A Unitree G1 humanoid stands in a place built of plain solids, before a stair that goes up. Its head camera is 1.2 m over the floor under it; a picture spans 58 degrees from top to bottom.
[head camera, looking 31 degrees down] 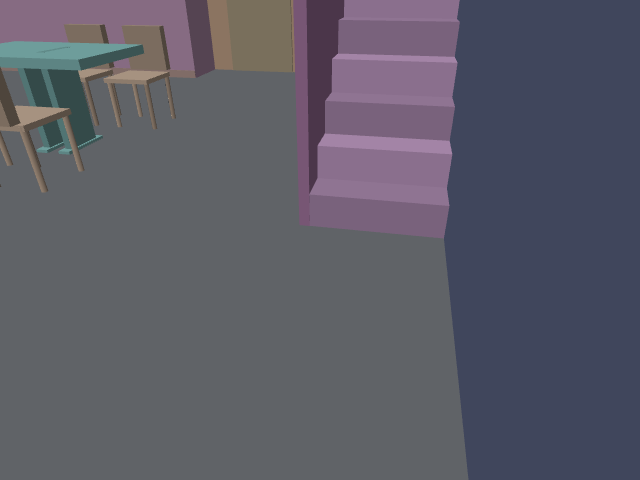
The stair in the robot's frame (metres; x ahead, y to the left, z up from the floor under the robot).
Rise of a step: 0.20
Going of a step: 0.23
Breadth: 0.74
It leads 11 degrees to the right of straight ahead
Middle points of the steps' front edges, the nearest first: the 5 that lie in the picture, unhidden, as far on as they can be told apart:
2.08 -0.30 0.20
2.31 -0.35 0.39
2.54 -0.39 0.59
2.77 -0.44 0.79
2.99 -0.48 0.98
